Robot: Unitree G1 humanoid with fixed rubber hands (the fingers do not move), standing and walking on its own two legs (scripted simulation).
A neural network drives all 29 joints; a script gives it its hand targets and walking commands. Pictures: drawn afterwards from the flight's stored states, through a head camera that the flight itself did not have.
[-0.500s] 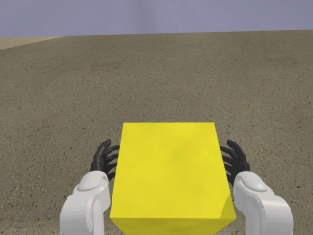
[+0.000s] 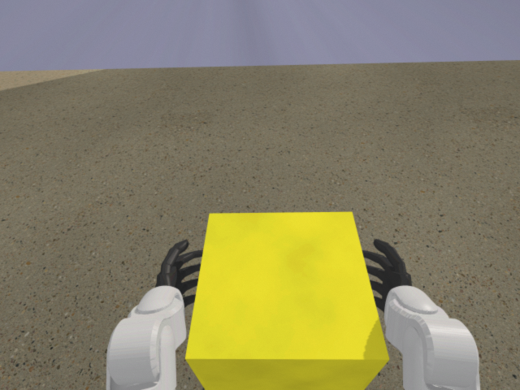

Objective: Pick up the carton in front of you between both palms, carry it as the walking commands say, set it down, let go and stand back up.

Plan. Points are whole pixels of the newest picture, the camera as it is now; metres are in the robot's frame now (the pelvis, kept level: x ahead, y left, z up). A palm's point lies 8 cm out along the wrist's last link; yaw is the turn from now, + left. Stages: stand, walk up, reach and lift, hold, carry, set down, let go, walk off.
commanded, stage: carry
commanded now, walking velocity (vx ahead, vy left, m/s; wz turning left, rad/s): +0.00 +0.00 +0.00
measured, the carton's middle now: (281, 314) +0.26 +0.00 +0.02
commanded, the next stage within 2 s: hold in 1.80 s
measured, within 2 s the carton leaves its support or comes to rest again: neither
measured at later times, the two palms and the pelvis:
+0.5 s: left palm (162, 325) +0.21 +0.16 +0.08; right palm (392, 327) +0.21 -0.14 +0.08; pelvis -0.04 +0.01 +0.00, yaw +0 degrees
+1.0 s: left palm (168, 333) +0.22 +0.16 +0.03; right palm (377, 334) +0.22 -0.13 +0.03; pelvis -0.07 +0.01 +0.00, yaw +0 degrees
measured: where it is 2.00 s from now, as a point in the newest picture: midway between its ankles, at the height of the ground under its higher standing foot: outside the picture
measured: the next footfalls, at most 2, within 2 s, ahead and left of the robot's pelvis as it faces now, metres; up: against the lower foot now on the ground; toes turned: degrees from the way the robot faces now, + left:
none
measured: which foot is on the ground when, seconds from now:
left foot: down 0.00-1.00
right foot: down 0.00-1.00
